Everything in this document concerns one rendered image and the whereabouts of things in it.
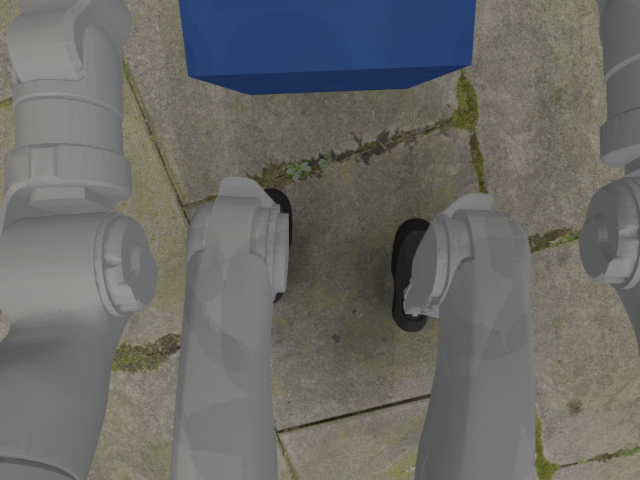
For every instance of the right robot forearm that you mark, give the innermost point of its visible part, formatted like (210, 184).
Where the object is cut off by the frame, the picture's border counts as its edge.
(620, 38)

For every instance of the robot thigh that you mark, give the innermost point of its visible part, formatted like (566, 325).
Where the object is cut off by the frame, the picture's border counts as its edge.
(480, 422)
(223, 421)

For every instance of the carton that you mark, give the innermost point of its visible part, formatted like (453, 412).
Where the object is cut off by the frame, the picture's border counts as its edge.
(303, 46)

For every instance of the robot right thigh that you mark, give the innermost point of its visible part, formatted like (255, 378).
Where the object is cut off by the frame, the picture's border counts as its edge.
(480, 422)

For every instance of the right robot upper arm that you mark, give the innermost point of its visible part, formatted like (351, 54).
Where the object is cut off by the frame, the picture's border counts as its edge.
(609, 242)

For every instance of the left robot forearm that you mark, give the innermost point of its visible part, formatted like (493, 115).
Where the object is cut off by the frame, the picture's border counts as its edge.
(67, 79)

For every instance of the robot left thigh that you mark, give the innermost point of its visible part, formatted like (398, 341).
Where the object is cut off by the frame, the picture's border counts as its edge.
(223, 421)

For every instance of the left robot upper arm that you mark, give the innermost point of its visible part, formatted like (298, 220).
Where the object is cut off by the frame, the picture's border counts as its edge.
(68, 284)

